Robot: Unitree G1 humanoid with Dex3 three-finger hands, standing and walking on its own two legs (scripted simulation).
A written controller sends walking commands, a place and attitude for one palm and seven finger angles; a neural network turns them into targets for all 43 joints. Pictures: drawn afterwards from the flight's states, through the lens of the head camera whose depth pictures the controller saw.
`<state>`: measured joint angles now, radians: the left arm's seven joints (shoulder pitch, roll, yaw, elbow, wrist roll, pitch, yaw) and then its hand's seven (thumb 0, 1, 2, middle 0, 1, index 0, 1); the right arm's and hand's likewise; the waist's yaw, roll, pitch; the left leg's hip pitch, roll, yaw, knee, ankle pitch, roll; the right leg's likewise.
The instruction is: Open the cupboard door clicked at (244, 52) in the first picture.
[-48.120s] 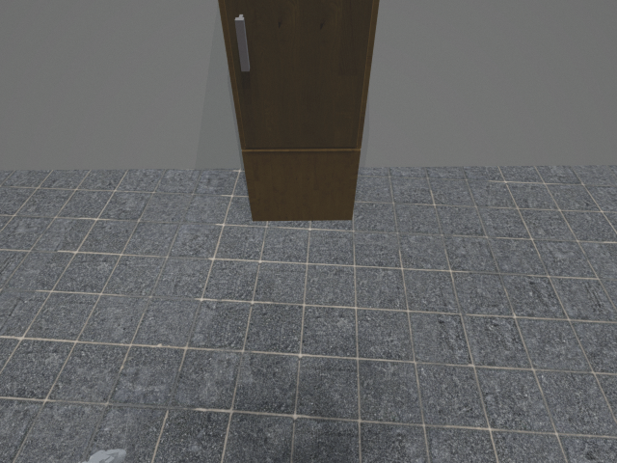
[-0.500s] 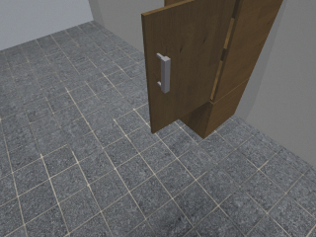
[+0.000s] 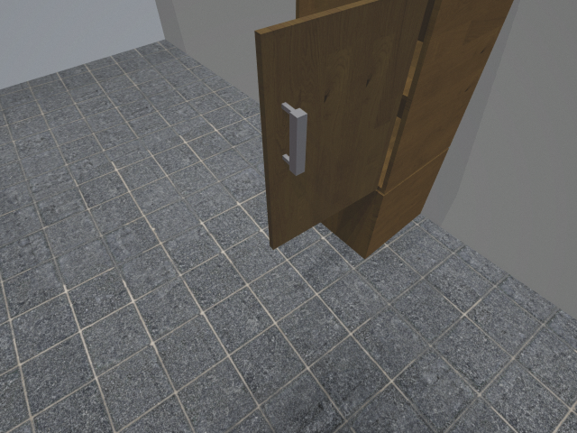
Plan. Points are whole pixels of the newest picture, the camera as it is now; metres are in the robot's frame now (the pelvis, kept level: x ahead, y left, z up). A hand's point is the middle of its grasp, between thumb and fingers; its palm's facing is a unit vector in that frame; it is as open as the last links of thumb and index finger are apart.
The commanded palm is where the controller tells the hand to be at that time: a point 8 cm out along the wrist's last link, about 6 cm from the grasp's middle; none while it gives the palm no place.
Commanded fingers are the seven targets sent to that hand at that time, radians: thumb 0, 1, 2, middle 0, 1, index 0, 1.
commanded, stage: look to check the result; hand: left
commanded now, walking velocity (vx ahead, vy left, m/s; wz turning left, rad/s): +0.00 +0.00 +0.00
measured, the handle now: (291, 139) +0.64 +0.03 +0.04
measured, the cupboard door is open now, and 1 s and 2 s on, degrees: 85 85 85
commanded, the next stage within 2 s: stand and wait in 0.50 s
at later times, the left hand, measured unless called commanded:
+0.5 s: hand out of the picture +0.00 +0.16 -0.17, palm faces +0.04 -0.98 -0.18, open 7.4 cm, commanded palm none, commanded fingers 0.00 0.90 0.90 -0.20 -0.30 -0.20 -0.30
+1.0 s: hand out of the picture +0.02 +0.15 -0.17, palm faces +0.04 -0.98 -0.19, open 7.4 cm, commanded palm none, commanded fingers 0.00 0.90 0.90 -0.20 -0.30 -0.20 -0.30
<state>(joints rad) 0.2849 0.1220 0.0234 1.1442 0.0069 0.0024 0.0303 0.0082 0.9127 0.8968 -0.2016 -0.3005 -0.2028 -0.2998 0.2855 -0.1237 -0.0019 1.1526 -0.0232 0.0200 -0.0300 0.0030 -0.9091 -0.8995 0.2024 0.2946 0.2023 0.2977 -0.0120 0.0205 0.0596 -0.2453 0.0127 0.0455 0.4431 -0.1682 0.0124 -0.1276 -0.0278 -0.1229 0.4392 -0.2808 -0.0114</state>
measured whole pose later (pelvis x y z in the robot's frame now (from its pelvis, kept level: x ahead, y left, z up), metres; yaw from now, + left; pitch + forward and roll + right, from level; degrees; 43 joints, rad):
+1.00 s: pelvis +0.03 -0.01 +0.00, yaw +0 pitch -1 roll +0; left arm 0.28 0.13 0.01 1.15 0.00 -0.01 0.03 0.01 0.91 0.90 -0.20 -0.30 -0.20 -0.30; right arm 0.25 -0.15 0.01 1.17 -0.02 0.01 -0.04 0.01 -0.92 -0.90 0.20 0.29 0.20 0.30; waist 0.00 0.02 0.06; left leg -0.19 0.02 0.05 0.40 -0.19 -0.01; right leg -0.06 -0.01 -0.12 0.38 -0.29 -0.02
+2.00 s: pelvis +0.04 -0.03 +0.00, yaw -1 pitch -2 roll +0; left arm 0.29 0.12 0.01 1.14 0.00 -0.01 0.03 0.01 0.91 0.90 -0.20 -0.30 -0.20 -0.30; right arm 0.25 -0.14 0.01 1.17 -0.02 0.01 -0.04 0.01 -0.91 -0.90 0.20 0.29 0.20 0.30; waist 0.00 0.01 0.06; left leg -0.17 0.04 0.04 0.40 -0.20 -0.03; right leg -0.04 0.01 -0.12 0.36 -0.30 -0.04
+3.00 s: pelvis +0.00 -0.01 -0.01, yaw -27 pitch +1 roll +0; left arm 0.20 0.21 0.07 0.92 0.03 0.06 0.00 0.01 0.90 0.90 -0.20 -0.30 -0.21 -0.30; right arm 0.06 -0.22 -0.05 0.88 0.00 0.04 -0.03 0.01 -0.91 -0.90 0.20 0.29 0.20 0.30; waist 0.03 -0.02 0.12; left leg -0.33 0.01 0.01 0.68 -0.38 -0.05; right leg -0.31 0.08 0.14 0.55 -0.24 -0.01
